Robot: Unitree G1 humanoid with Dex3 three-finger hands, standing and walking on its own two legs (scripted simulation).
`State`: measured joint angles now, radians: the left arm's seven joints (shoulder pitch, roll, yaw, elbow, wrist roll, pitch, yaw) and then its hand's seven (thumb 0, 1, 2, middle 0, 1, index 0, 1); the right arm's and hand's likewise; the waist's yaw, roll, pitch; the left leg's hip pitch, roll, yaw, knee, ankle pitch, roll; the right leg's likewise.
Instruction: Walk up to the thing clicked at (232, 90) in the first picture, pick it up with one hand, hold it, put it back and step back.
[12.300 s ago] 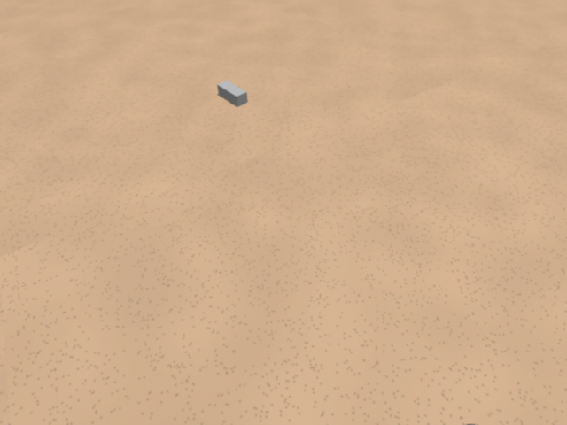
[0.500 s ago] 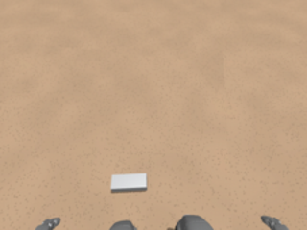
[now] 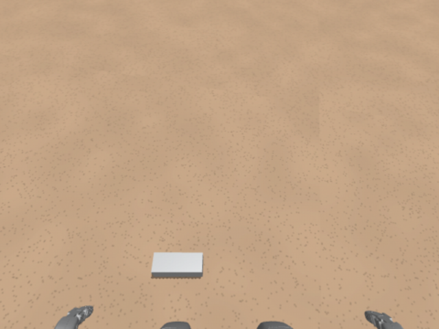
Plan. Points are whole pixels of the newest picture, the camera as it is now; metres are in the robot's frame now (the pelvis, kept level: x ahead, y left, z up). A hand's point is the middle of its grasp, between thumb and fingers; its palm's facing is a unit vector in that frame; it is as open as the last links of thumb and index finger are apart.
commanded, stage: walk up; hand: left
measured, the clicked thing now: (178, 264) +0.41 +0.18 -0.72
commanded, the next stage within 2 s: stand in 1.30 s
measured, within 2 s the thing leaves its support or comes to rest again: neither
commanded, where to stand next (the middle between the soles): +0.02 +0.00 m, yaw +0 degrees
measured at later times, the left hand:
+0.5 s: hand out of the picture +0.06 +0.25 -0.13, palm faces +0.03 -0.95 -0.32, open 7.4 cm
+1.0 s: hand out of the picture +0.06 +0.26 -0.13, palm faces +0.02 -0.94 -0.33, open 7.4 cm
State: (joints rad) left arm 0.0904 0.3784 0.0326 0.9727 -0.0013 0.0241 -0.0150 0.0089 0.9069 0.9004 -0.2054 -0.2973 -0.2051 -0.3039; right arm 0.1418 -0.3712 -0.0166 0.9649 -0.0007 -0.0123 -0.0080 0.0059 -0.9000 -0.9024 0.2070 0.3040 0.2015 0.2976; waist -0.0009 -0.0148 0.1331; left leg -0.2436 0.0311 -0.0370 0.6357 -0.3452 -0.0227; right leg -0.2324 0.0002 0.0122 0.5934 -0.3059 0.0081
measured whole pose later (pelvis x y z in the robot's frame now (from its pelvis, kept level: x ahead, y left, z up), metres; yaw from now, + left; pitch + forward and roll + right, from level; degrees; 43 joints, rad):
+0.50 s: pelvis -0.02 +0.00 +0.02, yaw +1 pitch -3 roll +0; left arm 0.08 0.35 0.03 1.13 0.00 0.00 -0.02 0.01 0.91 0.90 -0.21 -0.30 -0.21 -0.30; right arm 0.11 -0.35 0.00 1.12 -0.01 0.00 0.02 0.00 -0.90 -0.90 0.20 0.30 0.20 0.30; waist 0.01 0.01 0.06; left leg -0.15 0.02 -0.05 0.36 -0.16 -0.03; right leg -0.14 -0.01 0.00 0.34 -0.15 0.02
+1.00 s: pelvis -0.01 +0.00 +0.02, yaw +1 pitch -2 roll +0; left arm 0.08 0.35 0.02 1.16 0.00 0.00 -0.02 0.01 0.91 0.90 -0.20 -0.30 -0.20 -0.30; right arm 0.08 -0.34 -0.01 1.13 0.00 -0.01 0.02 0.00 -0.90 -0.90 0.20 0.30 0.20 0.30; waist 0.01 0.01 0.05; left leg -0.14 0.01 -0.05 0.35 -0.17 -0.02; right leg -0.13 -0.02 0.00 0.32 -0.16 0.03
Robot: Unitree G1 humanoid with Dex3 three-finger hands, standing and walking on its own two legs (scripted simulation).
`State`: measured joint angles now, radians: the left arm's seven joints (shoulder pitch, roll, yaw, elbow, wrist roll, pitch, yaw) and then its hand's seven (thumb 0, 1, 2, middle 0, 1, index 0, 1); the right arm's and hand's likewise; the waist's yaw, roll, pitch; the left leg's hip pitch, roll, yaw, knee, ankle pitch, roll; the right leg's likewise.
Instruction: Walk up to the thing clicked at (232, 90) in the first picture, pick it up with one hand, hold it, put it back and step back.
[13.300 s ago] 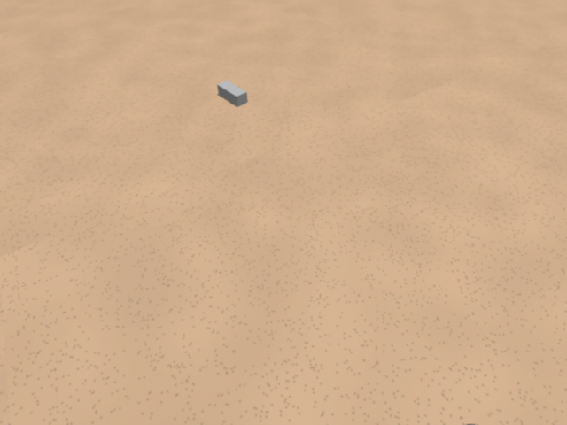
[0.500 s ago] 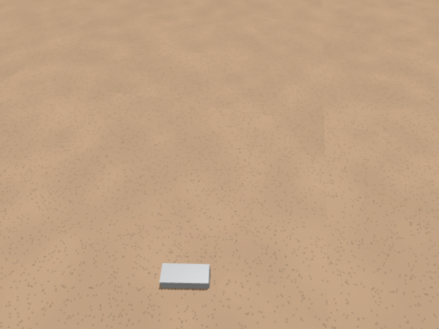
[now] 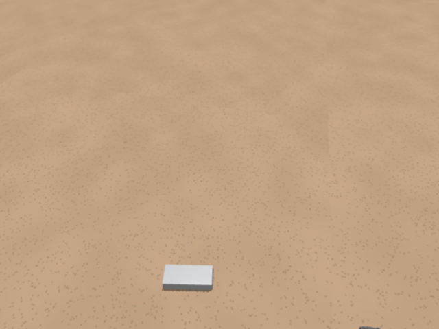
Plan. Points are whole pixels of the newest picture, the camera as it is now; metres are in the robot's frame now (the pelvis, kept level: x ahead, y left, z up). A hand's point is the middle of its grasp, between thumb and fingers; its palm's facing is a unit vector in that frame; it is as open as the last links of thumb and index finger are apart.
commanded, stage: walk up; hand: left
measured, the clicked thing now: (188, 277) +0.43 +0.17 -0.74
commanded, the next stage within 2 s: stand in 0.30 s
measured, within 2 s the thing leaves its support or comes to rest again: neither
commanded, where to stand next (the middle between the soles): +0.03 -0.01 m, yaw -1 degrees
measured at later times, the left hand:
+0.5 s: hand out of the picture +0.08 +0.25 -0.16, palm faces -0.02 -0.94 -0.33, open 7.4 cm
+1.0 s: hand out of the picture +0.08 +0.25 -0.15, palm faces -0.03 -0.94 -0.35, open 7.4 cm
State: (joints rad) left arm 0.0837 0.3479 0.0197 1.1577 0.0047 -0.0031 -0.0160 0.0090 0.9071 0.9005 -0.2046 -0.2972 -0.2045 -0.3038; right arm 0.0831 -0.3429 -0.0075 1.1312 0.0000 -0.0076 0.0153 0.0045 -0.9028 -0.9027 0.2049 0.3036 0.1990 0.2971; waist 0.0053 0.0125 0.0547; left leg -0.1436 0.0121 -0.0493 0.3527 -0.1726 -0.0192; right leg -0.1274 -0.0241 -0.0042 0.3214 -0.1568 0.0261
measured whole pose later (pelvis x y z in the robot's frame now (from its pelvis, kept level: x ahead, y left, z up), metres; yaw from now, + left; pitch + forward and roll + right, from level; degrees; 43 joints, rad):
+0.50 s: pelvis +0.01 +0.00 +0.00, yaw +0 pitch -2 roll +0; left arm 0.10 0.35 0.01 1.14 0.01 -0.01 -0.02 0.01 0.91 0.90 -0.21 -0.30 -0.21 -0.30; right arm 0.10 -0.35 -0.01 1.13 -0.01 -0.01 0.01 0.00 -0.90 -0.90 0.20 0.30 0.20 0.30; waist 0.00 0.01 0.05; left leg -0.13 0.01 -0.05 0.34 -0.17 -0.02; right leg -0.12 -0.02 -0.01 0.32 -0.17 0.02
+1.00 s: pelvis +0.01 -0.01 +0.00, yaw +0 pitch -2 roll +0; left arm 0.12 0.36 0.00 1.13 0.01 -0.01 -0.01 0.01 0.91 0.90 -0.21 -0.30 -0.21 -0.30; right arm 0.12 -0.36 0.00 1.12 -0.01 -0.01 0.01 0.00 -0.90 -0.90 0.20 0.30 0.20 0.30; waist 0.00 0.01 0.05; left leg -0.12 0.02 -0.05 0.34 -0.18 -0.03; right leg -0.12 -0.02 -0.01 0.33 -0.18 0.02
